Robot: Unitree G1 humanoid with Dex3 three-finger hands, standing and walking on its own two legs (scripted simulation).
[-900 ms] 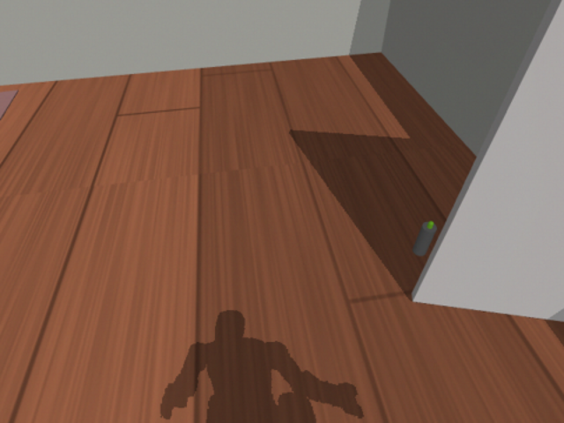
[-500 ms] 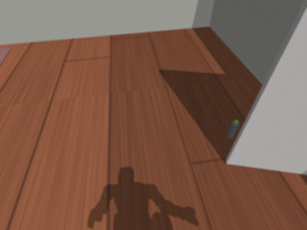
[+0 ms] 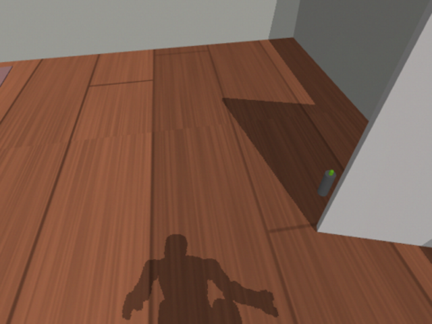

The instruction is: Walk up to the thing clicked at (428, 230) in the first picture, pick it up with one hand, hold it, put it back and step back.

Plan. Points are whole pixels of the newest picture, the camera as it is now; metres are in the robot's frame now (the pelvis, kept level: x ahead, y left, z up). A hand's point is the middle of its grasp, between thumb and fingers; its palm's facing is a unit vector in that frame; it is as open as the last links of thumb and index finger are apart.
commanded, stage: stand
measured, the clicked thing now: (327, 181) +1.01 -0.59 -0.69
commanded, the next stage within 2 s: walk up in 0.22 s
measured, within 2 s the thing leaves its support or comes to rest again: neither
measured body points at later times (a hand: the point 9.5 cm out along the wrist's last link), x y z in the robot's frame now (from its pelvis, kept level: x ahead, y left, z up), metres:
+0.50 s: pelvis -0.02 -0.02 -0.01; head +0.03 -0.01 +0.44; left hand +0.03 +0.31 -0.13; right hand +0.10 -0.33 -0.13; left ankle -0.04 +0.10 -0.70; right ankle -0.01 -0.12 -0.75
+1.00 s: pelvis -0.03 -0.01 -0.03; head +0.00 +0.03 +0.42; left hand -0.09 +0.32 -0.16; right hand +0.19 -0.26 -0.11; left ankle -0.04 +0.12 -0.75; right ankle +0.03 -0.16 -0.72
